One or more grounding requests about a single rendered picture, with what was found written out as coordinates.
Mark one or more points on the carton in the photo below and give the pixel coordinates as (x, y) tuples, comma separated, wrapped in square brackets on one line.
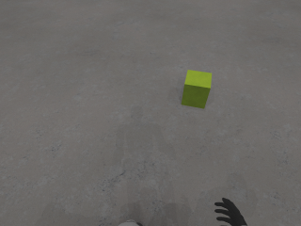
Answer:
[(196, 88)]

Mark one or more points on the robot right hand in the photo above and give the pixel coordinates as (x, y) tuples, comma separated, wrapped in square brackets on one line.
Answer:
[(235, 217)]

